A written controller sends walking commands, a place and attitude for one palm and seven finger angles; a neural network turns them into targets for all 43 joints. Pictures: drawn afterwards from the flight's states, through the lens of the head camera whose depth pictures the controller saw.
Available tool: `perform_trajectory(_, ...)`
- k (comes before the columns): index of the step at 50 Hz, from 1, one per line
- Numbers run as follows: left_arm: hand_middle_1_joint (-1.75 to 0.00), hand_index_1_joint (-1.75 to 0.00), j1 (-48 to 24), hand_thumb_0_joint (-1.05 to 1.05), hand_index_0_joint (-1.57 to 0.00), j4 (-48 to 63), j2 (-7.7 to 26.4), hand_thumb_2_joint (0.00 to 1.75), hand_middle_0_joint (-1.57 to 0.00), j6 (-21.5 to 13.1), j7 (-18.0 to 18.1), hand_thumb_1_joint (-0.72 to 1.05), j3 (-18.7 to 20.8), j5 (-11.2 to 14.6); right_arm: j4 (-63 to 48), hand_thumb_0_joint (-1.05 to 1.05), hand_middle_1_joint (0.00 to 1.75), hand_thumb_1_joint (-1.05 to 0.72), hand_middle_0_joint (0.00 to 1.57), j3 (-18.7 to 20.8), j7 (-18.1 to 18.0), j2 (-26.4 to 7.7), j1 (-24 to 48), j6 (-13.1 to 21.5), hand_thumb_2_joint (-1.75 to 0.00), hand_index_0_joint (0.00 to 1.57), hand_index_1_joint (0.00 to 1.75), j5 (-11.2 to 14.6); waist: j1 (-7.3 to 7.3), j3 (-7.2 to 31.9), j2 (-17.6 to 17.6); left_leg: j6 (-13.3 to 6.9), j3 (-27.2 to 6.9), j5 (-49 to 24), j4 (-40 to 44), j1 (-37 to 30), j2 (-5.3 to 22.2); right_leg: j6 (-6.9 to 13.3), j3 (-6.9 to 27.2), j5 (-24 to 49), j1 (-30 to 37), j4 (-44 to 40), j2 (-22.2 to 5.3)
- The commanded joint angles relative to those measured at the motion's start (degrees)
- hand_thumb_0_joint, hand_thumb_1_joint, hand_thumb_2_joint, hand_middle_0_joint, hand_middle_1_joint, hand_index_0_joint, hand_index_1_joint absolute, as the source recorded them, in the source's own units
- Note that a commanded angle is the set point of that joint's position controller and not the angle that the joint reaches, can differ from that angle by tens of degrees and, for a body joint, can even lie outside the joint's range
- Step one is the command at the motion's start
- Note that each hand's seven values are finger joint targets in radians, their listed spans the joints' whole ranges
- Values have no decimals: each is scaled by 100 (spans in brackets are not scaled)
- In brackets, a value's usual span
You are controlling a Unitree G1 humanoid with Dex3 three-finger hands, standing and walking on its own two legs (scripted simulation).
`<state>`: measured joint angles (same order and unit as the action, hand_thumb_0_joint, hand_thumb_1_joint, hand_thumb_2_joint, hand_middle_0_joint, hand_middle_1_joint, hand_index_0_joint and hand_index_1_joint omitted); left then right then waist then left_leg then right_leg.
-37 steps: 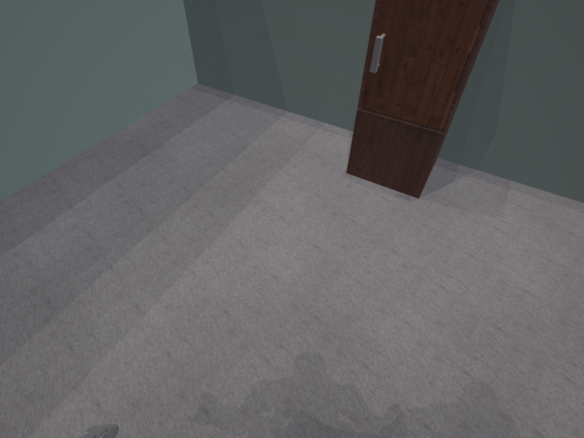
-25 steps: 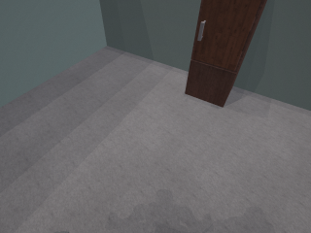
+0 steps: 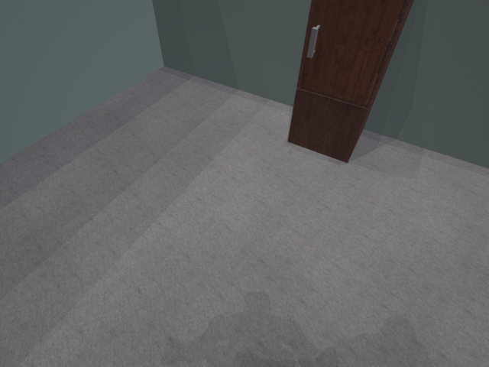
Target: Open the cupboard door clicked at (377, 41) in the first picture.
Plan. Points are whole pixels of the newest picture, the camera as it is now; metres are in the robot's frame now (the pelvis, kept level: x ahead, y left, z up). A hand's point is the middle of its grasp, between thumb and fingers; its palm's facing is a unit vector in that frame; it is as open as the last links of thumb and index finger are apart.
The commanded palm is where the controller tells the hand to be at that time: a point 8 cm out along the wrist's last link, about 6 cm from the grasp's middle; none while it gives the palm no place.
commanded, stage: stand and wait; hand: left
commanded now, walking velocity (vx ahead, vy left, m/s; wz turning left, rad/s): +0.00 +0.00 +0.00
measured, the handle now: (314, 41) +1.54 -0.26 -0.09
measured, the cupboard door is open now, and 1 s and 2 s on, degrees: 0 0 0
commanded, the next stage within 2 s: look at it before walking up in 0.08 s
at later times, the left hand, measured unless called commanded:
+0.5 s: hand out of the picture +0.08 +0.24 -0.16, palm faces -0.03 -0.94 -0.33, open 7.4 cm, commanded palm none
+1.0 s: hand out of the picture +0.07 +0.22 -0.17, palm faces -0.01 -0.96 -0.26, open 7.4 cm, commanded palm none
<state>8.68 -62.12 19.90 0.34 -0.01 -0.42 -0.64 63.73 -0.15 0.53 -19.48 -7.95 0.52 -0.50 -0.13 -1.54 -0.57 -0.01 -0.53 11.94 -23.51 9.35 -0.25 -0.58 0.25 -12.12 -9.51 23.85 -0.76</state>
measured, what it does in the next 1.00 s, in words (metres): stands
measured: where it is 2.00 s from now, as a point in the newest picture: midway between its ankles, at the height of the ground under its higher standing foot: (243, 317)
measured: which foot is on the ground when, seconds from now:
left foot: down 0.00-1.00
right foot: down 0.00-1.00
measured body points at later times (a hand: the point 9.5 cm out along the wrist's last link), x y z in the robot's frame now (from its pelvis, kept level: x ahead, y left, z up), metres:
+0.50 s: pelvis +0.01 +0.00 +0.00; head +0.01 +0.00 +0.45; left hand +0.08 +0.29 -0.13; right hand +0.09 -0.30 -0.13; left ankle +0.01 +0.12 -0.74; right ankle +0.01 -0.13 -0.74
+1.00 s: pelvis +0.04 +0.00 +0.00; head +0.02 +0.01 +0.45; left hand +0.07 +0.27 -0.15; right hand +0.09 -0.28 -0.14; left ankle +0.01 +0.12 -0.74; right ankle +0.01 -0.13 -0.74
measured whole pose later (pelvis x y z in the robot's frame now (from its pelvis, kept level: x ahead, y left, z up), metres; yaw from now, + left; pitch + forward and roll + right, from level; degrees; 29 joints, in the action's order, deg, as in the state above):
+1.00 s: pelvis +0.04 +0.00 +0.00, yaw -1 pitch -1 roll -1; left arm 13.6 -62.1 16.2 0.9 -0.4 0.0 -1.3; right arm 63.8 -0.7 0.7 -15.9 -11.4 -0.4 -1.4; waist 0.5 1.9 -0.4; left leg -0.1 -0.1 20.6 -29.0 9.8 0.9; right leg 0.2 0.4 -16.7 -8.7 26.0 0.3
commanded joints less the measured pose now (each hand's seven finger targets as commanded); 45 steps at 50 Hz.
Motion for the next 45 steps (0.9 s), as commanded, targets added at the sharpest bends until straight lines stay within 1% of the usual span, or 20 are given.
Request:
perform_trajectory(1,-30,-30,-320,0,-20,359,1157,90,-20,-163,63,90,223,3,-402,0,30,-90,20,237,-100,-1204,356,135,-90,20,30,-1,18,184,25,-198,-640,-294,548,124,653,228,589,105,-9,-503,-596)
perform_trajectory(3,-30,-30,-294,0,-20,356,1154,90,-20,-170,69,90,231,-2,-395,0,30,-90,20,239,-100,-1207,358,142,-90,20,30,1,33,260,68,-203,-631,-447,520,62,666,226,560,265,41,-483,-609)
perform_trajectory(4,-30,-30,-323,0,-20,357,1163,90,-20,-173,67,90,231,3,-394,0,30,-90,20,237,-101,-1205,364,143,-90,20,30,-2,21,270,9,-194,-618,-493,514,38,667,225,557,316,41,-481,-613)
perform_trajectory(9,-30,-30,-353,0,-20,359,1156,90,-20,-169,66,90,228,-3,-376,0,30,-90,20,232,-99,-1193,382,138,-90,20,30,-2,21,218,89,-184,-600,-451,559,47,678,220,559,300,20,-504,-606)
perform_trajectory(10,-30,-30,-363,0,-20,360,1158,90,-20,-168,65,90,228,-3,-375,0,30,-90,20,229,-99,-1197,387,141,-90,20,30,0,20,229,24,-185,-615,-476,565,39,675,218,560,322,39,-501,-599)
perform_trajectory(16,-30,-30,-371,0,-20,355,1154,90,-20,-172,62,90,229,-6,-373,0,30,-90,20,230,-99,-1195,401,138,-90,20,30,0,12,218,41,-174,-602,-483,579,-3,672,216,566,317,25,-546,-605)
perform_trajectory(18,-30,-30,-361,0,-20,352,1154,90,-20,-166,62,90,231,-7,-383,0,30,-90,20,225,-99,-1207,419,134,-90,20,30,6,25,224,122,-181,-616,-485,579,-16,680,214,557,309,29,-544,-595)
perform_trajectory(22,-30,-30,-349,0,-20,344,1156,90,-20,-177,58,90,225,-3,-380,0,30,-90,20,223,-102,-1197,439,143,-90,20,30,4,23,291,93,-173,-576,-632,553,-91,679,217,560,497,71,-541,-620)
perform_trajectory(24,-30,-30,-340,0,-20,350,1161,90,-20,-184,63,90,236,-5,-388,0,30,-90,20,226,-103,-1183,410,143,-90,20,30,10,15,370,12,-175,-572,-717,535,-137,689,220,548,596,133,-532,-637)
perform_trajectory(27,-30,-30,-328,0,-20,344,1158,90,-20,-195,63,90,230,3,-380,0,30,-90,20,224,-107,-1187,449,137,-90,20,30,8,19,370,-3,-163,-557,-800,502,-186,682,228,565,724,133,-551,-645)
perform_trajectory(30,-30,-30,-339,0,-20,335,1155,90,-20,-185,65,90,227,0,-362,0,30,-90,20,220,-108,-1191,463,133,-90,20,30,6,19,301,78,-157,-550,-785,549,-173,694,222,545,697,119,-550,-632)
perform_trajectory(31,-30,-30,-323,0,-20,329,1159,90,-20,-186,65,90,229,1,-366,0,30,-90,20,217,-110,-1207,444,141,-90,20,30,6,16,395,85,-161,-558,-872,541,-217,698,222,543,780,182,-523,-627)
perform_trajectory(33,-30,-30,-316,0,-20,330,1171,90,-20,-190,71,90,229,1,-361,0,30,-90,20,213,-113,-1207,445,139,-90,20,30,19,26,400,64,-162,-550,-983,517,-223,709,221,522,907,232,-513,-634)
perform_trajectory(39,-30,-30,-342,0,-20,311,1172,90,-20,-183,70,90,229,-1,-360,0,30,-90,20,212,-116,-1206,472,132,-90,20,30,10,21,290,65,-153,-547,-895,576,-217,704,221,536,829,188,-565,-639)
perform_trajectory(40,-30,-30,-319,0,-20,317,1165,90,-20,-188,67,90,231,3,-359,0,30,-90,20,211,-118,-1206,473,139,-90,20,30,10,27,360,53,-155,-546,-949,557,-266,706,221,540,877,215,-562,-636)
perform_trajectory(41,-30,-30,-112,0,-20,202,720,90,-20,-136,84,90,138,15,-256,0,30,-90,20,102,-103,-757,310,91,-90,20,30,-13,30,416,51,-96,-463,-672,530,-276,693,153,493,545,236,-588,-637)
perform_trajectory(42,-30,-30,110,0,-20,121,426,90,-20,-69,91,90,69,0,-182,0,30,-90,20,29,-83,-439,85,28,-90,20,30,-39,24,401,26,-44,-387,-134,463,-229,638,121,511,-140,171,-540,-577)
perform_trajectory(43,-30,-30,266,0,-20,92,427,90,-20,-35,74,90,75,-26,-171,0,30,-90,20,34,-66,-416,-65,-9,-90,20,30,-55,52,328,-28,-68,-387,580,402,-98,589,147,588,-918,84,-574,-550)
perform_trajectory(44,-30,-30,306,0,-20,94,476,90,-20,-6,39,90,110,-44,-171,0,30,-90,20,55,-55,-434,-75,-35,-90,20,30,-82,62,10,-43,-76,-360,1281,409,209,529,196,680,-1565,-109,-654,-540)
perform_trajectory(45,-30,-30,378,0,-20,127,524,90,-20,8,10,90,147,-60,-194,0,30,-90,20,64,-45,-427,-123,-44,-90,20,30,-98,77,-183,-154,-92,-361,1714,377,482,471,255,811,-1973,-193,-699,-540)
